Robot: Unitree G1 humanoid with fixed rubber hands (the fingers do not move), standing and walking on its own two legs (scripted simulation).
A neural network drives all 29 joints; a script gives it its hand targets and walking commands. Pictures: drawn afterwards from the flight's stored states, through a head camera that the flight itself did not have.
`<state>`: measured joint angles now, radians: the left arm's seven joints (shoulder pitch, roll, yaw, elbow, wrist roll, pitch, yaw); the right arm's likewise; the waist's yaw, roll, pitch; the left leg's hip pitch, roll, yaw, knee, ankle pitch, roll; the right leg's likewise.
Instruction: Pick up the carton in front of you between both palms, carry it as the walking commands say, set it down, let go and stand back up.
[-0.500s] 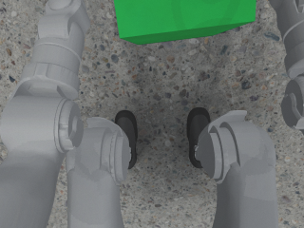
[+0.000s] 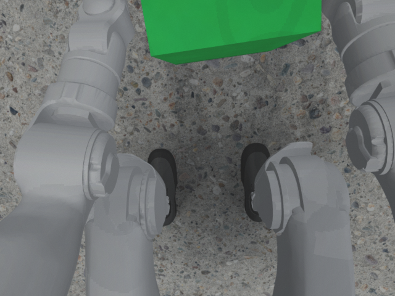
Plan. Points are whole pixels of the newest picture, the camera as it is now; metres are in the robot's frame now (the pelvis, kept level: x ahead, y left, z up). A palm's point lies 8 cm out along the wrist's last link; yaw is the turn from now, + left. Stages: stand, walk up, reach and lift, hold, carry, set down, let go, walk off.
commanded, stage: reach and lift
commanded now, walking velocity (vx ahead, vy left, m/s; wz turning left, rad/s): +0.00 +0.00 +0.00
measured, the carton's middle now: out of the picture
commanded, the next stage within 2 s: none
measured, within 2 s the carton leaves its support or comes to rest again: leaves its support in 0.32 s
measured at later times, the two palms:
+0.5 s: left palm out of the picture +0.55 +0.10 -0.10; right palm out of the picture +0.54 -0.20 -0.11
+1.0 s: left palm out of the picture +0.51 +0.11 +0.07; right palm out of the picture +0.49 -0.19 +0.07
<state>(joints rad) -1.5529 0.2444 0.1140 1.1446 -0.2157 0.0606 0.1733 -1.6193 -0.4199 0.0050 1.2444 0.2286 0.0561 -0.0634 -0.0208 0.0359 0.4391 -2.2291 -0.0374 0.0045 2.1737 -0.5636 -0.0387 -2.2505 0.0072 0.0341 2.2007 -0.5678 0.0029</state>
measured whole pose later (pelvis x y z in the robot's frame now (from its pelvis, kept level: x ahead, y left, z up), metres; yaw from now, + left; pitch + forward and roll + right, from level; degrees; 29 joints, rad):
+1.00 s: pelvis +0.00 +0.01 +0.13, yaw -3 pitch +43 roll +1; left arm -1.05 -0.05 0.52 0.63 0.21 0.40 0.09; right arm -1.09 -0.05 -0.45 0.70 -0.25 0.42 0.01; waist -0.02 0.04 -0.15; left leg -1.99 -0.09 -0.05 1.73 -0.49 -0.05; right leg -2.01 0.04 0.05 1.73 -0.46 0.03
